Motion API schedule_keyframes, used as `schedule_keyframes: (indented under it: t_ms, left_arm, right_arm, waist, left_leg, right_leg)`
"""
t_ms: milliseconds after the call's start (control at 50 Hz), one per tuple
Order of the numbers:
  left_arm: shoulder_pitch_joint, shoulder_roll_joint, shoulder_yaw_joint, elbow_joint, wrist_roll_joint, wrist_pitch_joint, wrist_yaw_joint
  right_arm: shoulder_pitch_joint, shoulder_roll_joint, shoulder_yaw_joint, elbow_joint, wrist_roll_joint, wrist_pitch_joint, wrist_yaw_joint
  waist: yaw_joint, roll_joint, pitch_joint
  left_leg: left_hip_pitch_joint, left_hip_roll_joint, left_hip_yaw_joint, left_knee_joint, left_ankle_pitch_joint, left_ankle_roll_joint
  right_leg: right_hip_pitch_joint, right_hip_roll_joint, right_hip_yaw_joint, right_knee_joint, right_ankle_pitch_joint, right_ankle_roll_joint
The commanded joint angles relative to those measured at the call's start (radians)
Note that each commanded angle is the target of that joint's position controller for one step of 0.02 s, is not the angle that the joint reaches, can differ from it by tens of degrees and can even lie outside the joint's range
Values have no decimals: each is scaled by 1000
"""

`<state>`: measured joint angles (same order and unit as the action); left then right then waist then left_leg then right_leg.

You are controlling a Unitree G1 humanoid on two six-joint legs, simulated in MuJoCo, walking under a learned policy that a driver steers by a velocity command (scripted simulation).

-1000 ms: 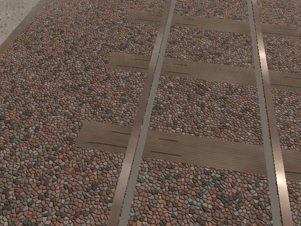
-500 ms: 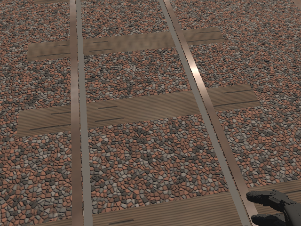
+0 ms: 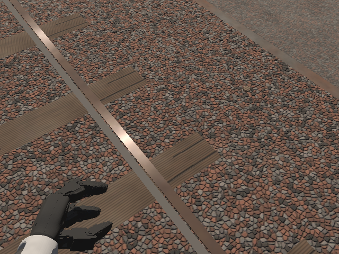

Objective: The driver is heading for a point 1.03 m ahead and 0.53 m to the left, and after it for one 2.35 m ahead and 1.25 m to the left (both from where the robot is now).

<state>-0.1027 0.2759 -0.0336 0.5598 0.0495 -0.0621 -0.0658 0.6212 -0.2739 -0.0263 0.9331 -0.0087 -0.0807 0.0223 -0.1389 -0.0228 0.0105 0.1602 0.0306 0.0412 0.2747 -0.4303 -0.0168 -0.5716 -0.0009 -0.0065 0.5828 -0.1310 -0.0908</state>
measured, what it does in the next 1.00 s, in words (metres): walks ahead, turning left: left foot, then right foot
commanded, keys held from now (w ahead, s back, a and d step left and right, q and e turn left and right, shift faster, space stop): w+q+shift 1.00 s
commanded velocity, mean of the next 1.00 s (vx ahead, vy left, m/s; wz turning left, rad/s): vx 1.00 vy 0.00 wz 0.86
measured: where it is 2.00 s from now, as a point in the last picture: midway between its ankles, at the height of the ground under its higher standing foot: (7, 124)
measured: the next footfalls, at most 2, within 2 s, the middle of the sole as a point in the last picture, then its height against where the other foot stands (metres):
left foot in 0.46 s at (116, 228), level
right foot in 0.88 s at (97, 139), level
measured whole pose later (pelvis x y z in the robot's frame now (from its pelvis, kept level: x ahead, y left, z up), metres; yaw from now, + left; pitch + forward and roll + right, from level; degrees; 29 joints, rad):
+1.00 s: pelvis +0.87 +0.26 +0.01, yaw +52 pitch +1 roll -2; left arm 0.19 0.31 0.03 0.68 0.05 -0.06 0.02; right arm 0.28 -0.39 -0.08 0.75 -0.02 -0.02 0.03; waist -0.03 0.04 0.03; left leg -0.38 -0.07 -0.06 1.27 -0.33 0.11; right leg -0.34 -0.02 -0.05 0.54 -0.22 0.02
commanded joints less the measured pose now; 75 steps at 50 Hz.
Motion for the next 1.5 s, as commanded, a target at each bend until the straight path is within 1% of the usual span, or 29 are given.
schedule_keyframes:
  t_ms: [20, 40, 60, 100, 160, 320, 380, 440, 460, 480, 500, 540, 660, 780, 820, 860, 880, 900, 920, 960, 1040, 1160, 1260, 1300, 1320, 1340, 1360, 1400, 1500]
  left_arm:
    - [582, 274, 112, 109, 35, -12, 64]
    - [565, 324, 125, 93, 36, -8, 71]
    - [493, 258, 119, 92, 18, -1, 73]
    - [402, 139, 95, 121, 4, -18, 68]
    - [399, 81, 84, 166, -19, -45, 67]
    - [415, 108, 91, 238, -31, -80, 73]
    - [457, 202, 111, 240, -27, -58, 90]
    - [374, 259, 130, 200, -7, -3, 94]
    - [350, 161, 113, 198, -8, -9, 74]
    - [469, 93, 82, 70, -20, -32, 65]
    - [365, 143, 76, 49, -8, -60, 71]
    - [298, 137, 66, 47, -5, -70, 73]
    - [160, 73, 36, -14, 14, 12, 57]
    - [10, 82, 31, -67, -25, -3, 49]
    - [98, 128, 51, -42, -26, -8, 60]
    - [436, 215, 94, 39, -29, -15, 88]
    - [658, 282, 122, 73, -3, -20, 112]
    - [591, 354, 132, 64, 36, -18, 108]
    - [457, 284, 135, 47, 16, -10, 100]
    - [375, 140, 103, 58, 4, -2, 90]
    - [467, 88, 88, 171, -23, -36, 73]
    - [459, 87, 77, 225, -24, -70, 56]
    - [554, 219, 92, 306, -56, -41, 70]
    - [561, 151, 78, 276, -79, -31, 70]
    - [769, 25, 52, 270, -109, -17, 78]
    - [690, 126, 81, 273, -103, 1, 99]
    - [619, 129, 84, 247, -93, 6, 96]
    - [564, 96, 88, 259, -51, 31, 84]
    - [565, 9, 105, 225, -32, 100, 66]
  right_arm:
    - [-148, -153, -31, -128, -2, -19, -8]
    - [-80, -58, -15, -178, 36, -16, -4]
    - [-170, -138, -33, -177, 25, -3, -9]
    - [-253, -103, -27, -177, 12, 9, 2]
    - [-258, -54, -25, -171, -12, 59, 23]
    - [-587, -40, 0, -306, -12, 70, 80]
    - [-519, -85, -10, -282, -7, 68, 73]
    - [-29, -210, -76, -141, -9, 70, 28]
    - [-86, -268, -109, -139, 18, 88, 4]
    - [-190, -409, -127, -196, -24, 99, 6]
    - [-183, -372, -131, -232, -13, 101, -2]
    - [-227, -260, -104, -185, -6, 78, -17]
    - [-274, -202, -79, -199, 5, 12, -15]
    - [-212, -228, -101, -188, 14, 10, -6]
    - [-239, -252, -108, -196, 9, 13, -15]
    - [-312, -296, -114, -208, -2, 8, -8]
    - [-332, -184, -82, -234, -5, -6, -9]
    - [-215, -37, -40, -288, 40, -3, -8]
    - [-242, -112, -32, -277, 15, 14, -17]
    - [-364, -171, -46, -268, -20, 37, 2]
    - [-458, -83, -20, -332, -29, 83, 50]
    - [-637, -49, 17, -409, -35, 64, 68]
    - [-424, -94, 8, -287, -62, 27, 45]
    - [-227, -195, -18, -207, -100, 11, 7]
    - [-239, -228, -25, -244, -91, 2, 1]
    - [-240, -223, -49, -260, -17, 16, -13]
    - [-346, -178, -36, -265, 2, 22, -22]
    - [-418, -69, -6, -244, -1, 23, -35]
    - [-478, -60, -16, -236, -5, 10, -48]
  waist:
    - [367, -52, -317]
    - [279, -256, -464]
    - [275, -127, -324]
    - [211, -36, -71]
    - [137, -61, 8]
    - [114, 5, 135]
    - [60, -43, 43]
    - [-169, -39, -195]
    - [-111, 178, -115]
    - [69, 356, -260]
    - [-3, 114, -318]
    - [98, -66, -40]
    - [152, -28, 88]
    - [55, 67, 36]
    - [102, 74, -19]
    - [298, 46, -199]
    - [374, -62, -326]
    - [234, -369, -401]
    - [205, -299, -307]
    - [199, -41, -102]
    - [159, -73, 19]
    - [123, 11, 143]
    - [24, -90, -31]
    - [-38, 13, -218]
    - [76, 189, -506]
    - [19, 74, -597]
    - [70, 89, -434]
    - [124, 78, -158]
    - [217, 131, -101]
  left_leg:
    - [-590, 45, -39, 782, 447, 134]
    - [-818, -53, -104, 1080, -20, 129]
    - [-919, -6, -129, 1135, 70, 139]
    - [-919, 63, -112, 1039, 172, 122]
    - [-868, 111, -110, 991, 170, 93]
    - [-786, 57, 82, 547, 535, 141]
    - [-618, -69, 172, 478, 464, 192]
    - [-64, -145, 74, 424, 237, 263]
    - [42, -63, -101, 349, 181, 293]
    - [311, 195, -709, 197, 204, 516]
    - [299, 235, -880, 17, 10, 520]
    - [-69, 176, -730, -49, 67, 410]
    - [-549, -24, -425, -110, 319, 358]
    - [-376, -20, -446, -37, 594, 252]
    - [-307, -13, -470, 82, 759, 210]
    - [-364, -60, -423, 481, 878, 163]
    - [-523, -115, -349, 821, 571, 155]
    - [-822, -213, -239, 1076, -118, 128]
    - [-937, -118, -191, 1149, 5, 143]
    - [-919, -23, -141, 1074, 142, 128]
    - [-940, 61, -124, 1026, 180, 108]
    - [-786, -15, -13, 581, 432, 96]
    - [-305, -136, 38, 287, 460, 164]
    - [94, 143, -153, 270, 1092, 207]
    - [400, 527, -495, 444, 1789, 355]
    - [299, 487, -440, 380, 1729, 361]
    - [134, 429, -345, 278, 1431, 331]
    - [-135, 311, -196, 155, 1149, 243]
    - [-408, 273, 24, 30, 952, 241]
  right_leg:
    - [921, -242, 270, -40, -390, -19]
    - [1019, -456, 762, -236, -684, -72]
    - [892, -422, 734, -307, -675, -73]
    - [640, -337, 433, -325, -324, -66]
    - [484, -290, 213, -401, -135, -45]
    - [444, -176, -258, -518, 388, 32]
    - [612, -206, -281, -305, 1051, 61]
    - [457, -228, -234, 432, 1030, 43]
    - [179, -24, -217, 855, 28, 78]
    - [-244, 78, -60, 1177, -383, 135]
    - [-321, 26, 99, 1140, -290, 114]
    - [-245, -76, 104, 872, -215, 107]
    - [0, -129, 29, 407, -105, 173]
    - [146, -39, 26, 5, 226, 137]
    - [285, 2, 42, -61, 139, 122]
    - [645, 0, 33, -41, -43, 97]
    - [886, -197, 227, -49, -384, 69]
    - [1025, -468, 799, -289, -707, -1]
    - [901, -453, 928, -361, -848, -39]
    - [661, -355, 545, -329, -540, -22]
    - [514, -285, 197, -385, -151, 24]
    - [346, -172, -152, -456, 494, 35]
    - [491, -187, -114, -139, 999, 16]
    - [281, -60, -124, 420, 262, 57]
    - [57, 53, 37, 855, -569, 70]
    - [67, 36, 151, 890, -469, 61]
    - [14, -16, 103, 811, -379, 69]
    - [-7, -64, 49, 663, -316, 91]
    - [90, -64, -7, 574, -179, 123]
